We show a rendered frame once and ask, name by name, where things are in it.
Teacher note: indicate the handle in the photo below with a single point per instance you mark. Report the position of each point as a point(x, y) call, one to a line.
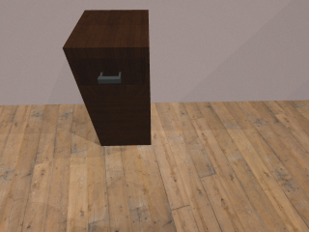
point(110, 79)

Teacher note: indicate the drawer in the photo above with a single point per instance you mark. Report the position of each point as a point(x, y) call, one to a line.
point(132, 69)

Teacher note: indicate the cabinet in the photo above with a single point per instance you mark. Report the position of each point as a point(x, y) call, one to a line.
point(120, 114)

